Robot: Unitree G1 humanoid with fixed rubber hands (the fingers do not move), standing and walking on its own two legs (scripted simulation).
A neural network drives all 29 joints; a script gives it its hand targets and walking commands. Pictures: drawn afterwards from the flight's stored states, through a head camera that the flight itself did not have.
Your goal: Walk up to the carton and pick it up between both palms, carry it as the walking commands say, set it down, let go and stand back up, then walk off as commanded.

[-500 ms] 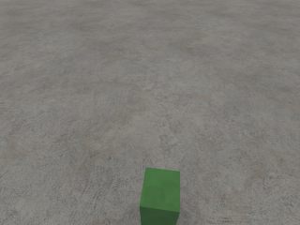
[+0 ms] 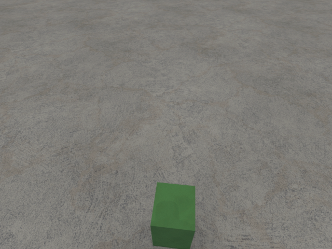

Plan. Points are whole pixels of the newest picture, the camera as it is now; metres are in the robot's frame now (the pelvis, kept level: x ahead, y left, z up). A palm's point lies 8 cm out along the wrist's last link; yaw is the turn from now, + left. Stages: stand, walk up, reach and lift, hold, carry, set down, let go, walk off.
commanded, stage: walk off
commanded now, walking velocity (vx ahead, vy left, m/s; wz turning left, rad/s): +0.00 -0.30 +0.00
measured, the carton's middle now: (173, 216) +0.47 -0.04 -0.63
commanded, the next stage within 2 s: stand in 1.76 s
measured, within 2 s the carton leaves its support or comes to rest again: neither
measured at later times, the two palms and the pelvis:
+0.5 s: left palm out of the picture +0.04 +0.11 -0.16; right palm out of the picture +0.00 -0.42 -0.14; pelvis -0.01 -0.13 -0.02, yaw -3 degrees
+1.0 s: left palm out of the picture +0.08 -0.03 -0.15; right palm out of the picture -0.11 -0.53 -0.16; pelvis -0.02 -0.27 -0.02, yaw -6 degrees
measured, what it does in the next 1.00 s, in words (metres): steps to the right: right foot, then left foot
